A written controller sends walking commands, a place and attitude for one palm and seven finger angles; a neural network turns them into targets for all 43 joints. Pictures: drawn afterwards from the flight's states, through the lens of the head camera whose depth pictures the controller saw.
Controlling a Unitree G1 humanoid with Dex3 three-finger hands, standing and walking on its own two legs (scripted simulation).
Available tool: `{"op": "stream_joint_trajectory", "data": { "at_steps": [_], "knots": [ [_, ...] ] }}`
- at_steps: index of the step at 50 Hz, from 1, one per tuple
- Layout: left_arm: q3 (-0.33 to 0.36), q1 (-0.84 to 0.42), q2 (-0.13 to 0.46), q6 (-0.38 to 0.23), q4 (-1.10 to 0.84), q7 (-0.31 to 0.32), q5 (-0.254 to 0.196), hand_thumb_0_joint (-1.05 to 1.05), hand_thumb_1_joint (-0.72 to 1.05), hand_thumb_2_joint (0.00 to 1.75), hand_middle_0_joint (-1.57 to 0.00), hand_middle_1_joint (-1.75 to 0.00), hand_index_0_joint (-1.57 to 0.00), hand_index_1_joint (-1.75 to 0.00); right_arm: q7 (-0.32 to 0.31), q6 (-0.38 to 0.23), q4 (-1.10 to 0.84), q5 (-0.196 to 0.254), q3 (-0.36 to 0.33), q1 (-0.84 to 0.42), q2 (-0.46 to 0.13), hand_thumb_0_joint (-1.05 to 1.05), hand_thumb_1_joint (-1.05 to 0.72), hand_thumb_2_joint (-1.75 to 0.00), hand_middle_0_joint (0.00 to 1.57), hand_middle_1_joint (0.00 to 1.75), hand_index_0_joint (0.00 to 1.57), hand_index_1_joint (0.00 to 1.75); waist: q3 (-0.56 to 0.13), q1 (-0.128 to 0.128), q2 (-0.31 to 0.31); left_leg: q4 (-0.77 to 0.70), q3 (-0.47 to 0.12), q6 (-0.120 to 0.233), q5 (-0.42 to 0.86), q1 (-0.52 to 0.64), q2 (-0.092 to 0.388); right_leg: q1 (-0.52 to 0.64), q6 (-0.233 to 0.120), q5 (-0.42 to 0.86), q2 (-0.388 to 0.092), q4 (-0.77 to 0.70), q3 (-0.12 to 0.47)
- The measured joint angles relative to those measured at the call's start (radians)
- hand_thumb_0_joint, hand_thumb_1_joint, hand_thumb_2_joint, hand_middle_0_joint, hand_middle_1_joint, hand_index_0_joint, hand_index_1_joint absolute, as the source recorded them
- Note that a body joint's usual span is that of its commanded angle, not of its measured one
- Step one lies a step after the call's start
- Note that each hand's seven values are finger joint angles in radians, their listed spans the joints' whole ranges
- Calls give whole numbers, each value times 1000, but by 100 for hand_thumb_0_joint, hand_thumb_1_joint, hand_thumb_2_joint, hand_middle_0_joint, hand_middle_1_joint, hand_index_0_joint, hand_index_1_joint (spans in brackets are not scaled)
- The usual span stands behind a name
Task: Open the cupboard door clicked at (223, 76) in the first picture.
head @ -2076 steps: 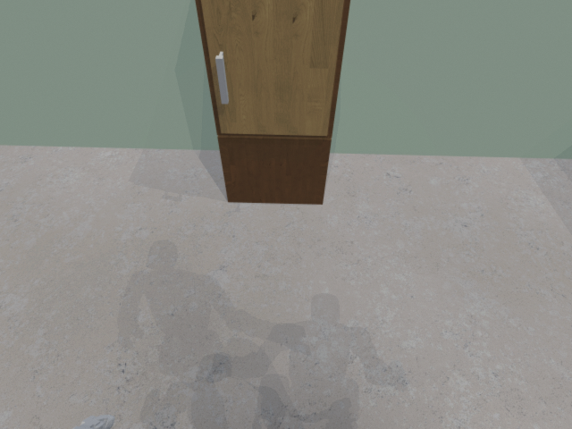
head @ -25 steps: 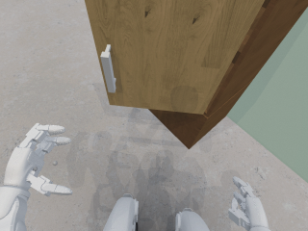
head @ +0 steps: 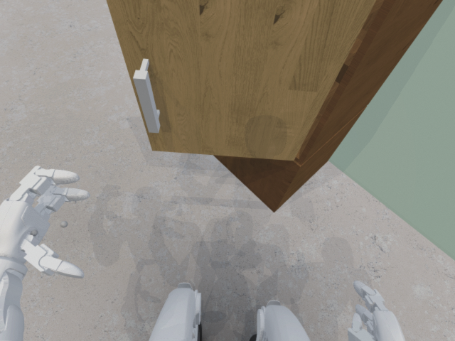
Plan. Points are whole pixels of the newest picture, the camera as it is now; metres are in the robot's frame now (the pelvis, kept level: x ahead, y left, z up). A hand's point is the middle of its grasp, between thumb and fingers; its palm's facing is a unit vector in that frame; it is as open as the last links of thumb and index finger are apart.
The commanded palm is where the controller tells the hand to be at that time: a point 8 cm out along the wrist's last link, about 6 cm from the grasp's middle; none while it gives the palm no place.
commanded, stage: raise the hand with hooked fingers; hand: left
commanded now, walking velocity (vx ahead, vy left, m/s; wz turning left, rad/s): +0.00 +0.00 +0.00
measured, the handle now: (150, 98) +0.58 +0.21 +0.01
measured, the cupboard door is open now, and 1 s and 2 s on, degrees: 44 44 44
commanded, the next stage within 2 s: move the hooked fingers beside the handle in 0.32 s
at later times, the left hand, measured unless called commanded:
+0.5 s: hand (73, 223) +0.28 +0.26 +0.03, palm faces +0.00 -1.00 -0.05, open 14.0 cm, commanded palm +0.28 +0.31 +0.04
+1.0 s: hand (90, 175) +0.37 +0.27 +0.03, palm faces +0.01 -1.00 -0.04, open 14.0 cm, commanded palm +0.36 +0.31 +0.03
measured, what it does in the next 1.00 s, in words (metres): stands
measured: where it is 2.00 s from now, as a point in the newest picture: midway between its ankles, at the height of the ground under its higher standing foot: outside the picture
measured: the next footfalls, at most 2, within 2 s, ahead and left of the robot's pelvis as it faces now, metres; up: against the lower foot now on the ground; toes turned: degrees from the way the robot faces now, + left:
none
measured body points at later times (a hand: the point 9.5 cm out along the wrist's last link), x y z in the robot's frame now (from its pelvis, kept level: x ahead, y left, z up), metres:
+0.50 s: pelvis +0.00 -0.01 +0.00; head +0.11 +0.01 +0.44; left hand +0.28 +0.32 +0.04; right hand +0.18 -0.26 -0.08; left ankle +0.06 +0.09 -0.62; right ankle +0.01 -0.13 -0.62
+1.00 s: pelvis +0.00 -0.01 -0.01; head +0.13 +0.01 +0.42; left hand +0.37 +0.32 +0.03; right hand +0.13 -0.28 -0.11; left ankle +0.06 +0.09 -0.62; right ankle +0.01 -0.13 -0.62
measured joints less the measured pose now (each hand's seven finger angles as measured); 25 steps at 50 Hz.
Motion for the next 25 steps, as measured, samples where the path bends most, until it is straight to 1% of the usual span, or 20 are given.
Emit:
{"op": "stream_joint_trajectory", "data": {
  "at_steps": [4, 10, 19, 25],
  "knots": [
    [-2, 10, -9, -7, -11, 9, 3, -1, -50, 30, -30, -120, -30, -120, 1, 0, -2, -1, -2, 0, 0, 2, -90, -90, 20, 30, 20, 30, -1, -2, 0, 0, 1, -2, -1, 0, 1, -2, -2, -2, 1, 3, 1],
    [1, 8, -13, -19, -6, 12, -2, -1, -50, 30, -30, -120, -30, -120, 1, 4, -3, -1, 2, -8, 7, 2, -90, -90, 20, 30, 20, 30, -6, 3, 0, 3, -2, -7, -4, 0, 2, -3, -7, -7, 2, 9, -1],
    [-6, -1, -14, -10, 11, 1, 0, -1, -50, 30, -30, -120, -30, -120, -3, 11, -12, 1, 10, -26, 10, 2, -90, -90, 20, 30, 20, 30, -7, 10, 2, 7, -8, -13, -6, 1, 3, -2, -13, -13, 5, 15, -6],
    [-11, -14, -18, -14, 13, 7, 7, -1, -50, 30, -30, -120, -30, -120, -9, 11, -13, 0, 11, -30, 7, 2, -90, -90, 20, 30, 20, 30, -4, 12, 3, 13, -13, -16, -10, -4, 4, -5, -16, -17, 6, 20, -10]
  ]
}}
